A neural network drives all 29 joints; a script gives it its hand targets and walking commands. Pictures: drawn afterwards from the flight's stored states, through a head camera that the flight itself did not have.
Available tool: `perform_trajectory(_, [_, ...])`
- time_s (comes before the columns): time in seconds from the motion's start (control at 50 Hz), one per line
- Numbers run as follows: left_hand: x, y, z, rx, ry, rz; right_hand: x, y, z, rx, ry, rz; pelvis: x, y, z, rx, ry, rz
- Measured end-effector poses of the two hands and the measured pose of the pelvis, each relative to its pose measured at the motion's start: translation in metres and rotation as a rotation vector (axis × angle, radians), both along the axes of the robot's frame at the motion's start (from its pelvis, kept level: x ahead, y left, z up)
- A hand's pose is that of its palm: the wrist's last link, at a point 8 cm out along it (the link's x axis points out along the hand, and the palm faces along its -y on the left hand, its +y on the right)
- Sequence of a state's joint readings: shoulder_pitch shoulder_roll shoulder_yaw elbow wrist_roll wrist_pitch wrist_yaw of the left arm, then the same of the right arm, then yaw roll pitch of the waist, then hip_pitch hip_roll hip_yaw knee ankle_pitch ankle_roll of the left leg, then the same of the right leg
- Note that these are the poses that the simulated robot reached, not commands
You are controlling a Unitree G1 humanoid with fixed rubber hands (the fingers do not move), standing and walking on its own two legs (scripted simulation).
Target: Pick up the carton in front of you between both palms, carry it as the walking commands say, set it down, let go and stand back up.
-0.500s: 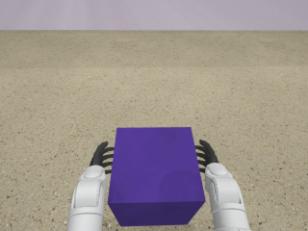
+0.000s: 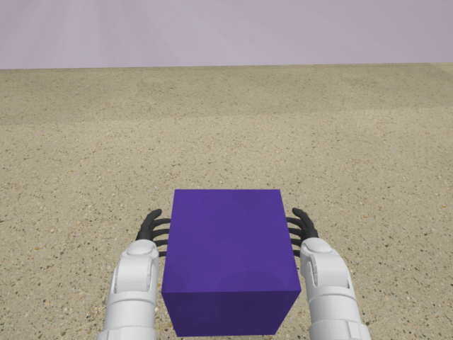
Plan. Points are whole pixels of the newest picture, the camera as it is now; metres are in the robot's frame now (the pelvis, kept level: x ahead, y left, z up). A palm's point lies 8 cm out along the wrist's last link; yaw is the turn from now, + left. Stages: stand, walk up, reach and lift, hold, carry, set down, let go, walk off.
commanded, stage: hold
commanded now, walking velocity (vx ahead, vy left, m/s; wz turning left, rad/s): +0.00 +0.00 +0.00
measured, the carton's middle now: (227, 265) +0.30 +0.00 -0.04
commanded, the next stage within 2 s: set down in 0.40 s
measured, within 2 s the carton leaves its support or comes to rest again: neither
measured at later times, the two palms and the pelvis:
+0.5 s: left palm (148, 235) +0.31 +0.15 +0.04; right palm (306, 236) +0.31 -0.15 +0.05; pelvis +0.02 +0.00 +0.00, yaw -1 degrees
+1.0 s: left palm (160, 259) +0.37 +0.16 -0.13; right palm (281, 261) +0.36 -0.14 -0.12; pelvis -0.01 -0.01 -0.05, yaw +1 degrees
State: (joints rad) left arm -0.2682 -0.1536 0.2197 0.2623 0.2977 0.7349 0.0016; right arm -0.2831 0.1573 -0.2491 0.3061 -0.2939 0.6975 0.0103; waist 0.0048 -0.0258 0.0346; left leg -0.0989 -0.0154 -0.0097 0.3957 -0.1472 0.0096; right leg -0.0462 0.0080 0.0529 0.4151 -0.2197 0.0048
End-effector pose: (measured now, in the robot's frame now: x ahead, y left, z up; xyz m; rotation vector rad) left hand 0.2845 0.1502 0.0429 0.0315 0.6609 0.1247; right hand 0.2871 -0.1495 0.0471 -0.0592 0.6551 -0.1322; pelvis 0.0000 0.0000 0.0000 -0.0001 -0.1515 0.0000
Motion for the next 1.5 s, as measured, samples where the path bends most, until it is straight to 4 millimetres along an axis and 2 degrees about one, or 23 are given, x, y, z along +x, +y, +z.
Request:
perform_trajectory(0.24, [0.011,0.005,0.003,-0.012,-0.003,-0.015,0.006,0.005,0.003,0.004,-0.002,-0.022,0.006,0.011,0.0,0.002,0.005,-0.017])
perform_trajectory(0.5, [0.027,0.0,0.001,-0.002,0.009,-0.013,0.022,0.0,0.001,0.001,0.012,-0.019,0.021,0.004,0.002,0.005,0.032,-0.012])
perform_trajectory(0.66, [0.047,-0.004,-0.018,-0.019,0.041,0.014,0.043,-0.002,-0.016,0.023,0.043,-0.04,0.021,-0.004,-0.002,0.005,0.066,-0.004])
perform_trajectory(0.74, [0.062,-0.002,-0.038,-0.021,0.05,0.007,0.056,0.0,-0.036,0.02,0.052,-0.048,0.016,-0.008,-0.008,0.001,0.121,0.002])
perform_trajectory(0.8, [0.071,0.001,-0.062,-0.013,0.053,-0.002,0.064,0.002,-0.059,0.012,0.056,-0.046,0.01,-0.009,-0.013,-0.003,0.19,0.007])
perform_trajectory(0.92, [0.079,0.006,-0.128,0.0,0.052,-0.023,0.069,0.008,-0.124,0.01,0.055,-0.054,-0.003,-0.009,-0.029,-0.014,0.37,0.014])
perform_trajectory(1.0, [0.085,0.007,-0.173,-0.011,0.041,-0.03,0.071,0.009,-0.169,0.019,0.043,-0.074,-0.011,-0.007,-0.048,-0.021,0.505,0.014])
perform_trajectory(1.06, [0.093,0.007,-0.198,-0.025,0.017,-0.032,0.076,0.009,-0.193,0.035,0.018,-0.092,-0.016,-0.005,-0.065,-0.023,0.599,0.009])
perform_trajectory(1.3, [0.128,0.007,-0.25,-0.055,-0.003,-0.016,0.109,0.009,-0.245,0.066,-0.008,-0.124,-0.03,0.005,-0.133,-0.028,0.797,-0.008])
perform_trajectory(1.5, [0.143,0.009,-0.314,-0.038,0.023,-0.027,0.125,0.011,-0.307,0.051,0.019,-0.114,-0.039,0.008,-0.186,-0.036,0.904,-0.015])
